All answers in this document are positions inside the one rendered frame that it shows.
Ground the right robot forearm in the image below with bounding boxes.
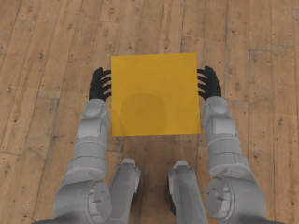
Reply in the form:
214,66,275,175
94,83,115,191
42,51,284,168
202,96,266,211

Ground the right robot hand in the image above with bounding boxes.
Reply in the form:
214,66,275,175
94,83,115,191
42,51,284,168
197,65,221,101

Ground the robot left thigh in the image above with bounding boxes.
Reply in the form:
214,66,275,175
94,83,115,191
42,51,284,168
101,162,141,224

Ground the carton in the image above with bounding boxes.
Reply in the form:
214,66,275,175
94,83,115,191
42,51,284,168
111,52,201,137

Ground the left robot hand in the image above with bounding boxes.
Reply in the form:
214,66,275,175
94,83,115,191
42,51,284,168
89,67,112,101

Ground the left robot upper arm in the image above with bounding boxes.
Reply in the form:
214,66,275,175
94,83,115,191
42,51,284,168
31,179,112,224

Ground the robot right shin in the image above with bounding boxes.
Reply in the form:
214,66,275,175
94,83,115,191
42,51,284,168
171,161,196,206

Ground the right robot upper arm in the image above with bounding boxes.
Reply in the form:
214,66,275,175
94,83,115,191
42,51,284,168
205,175,286,224

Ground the left robot forearm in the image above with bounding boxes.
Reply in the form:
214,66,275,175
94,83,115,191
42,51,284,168
52,98,110,213

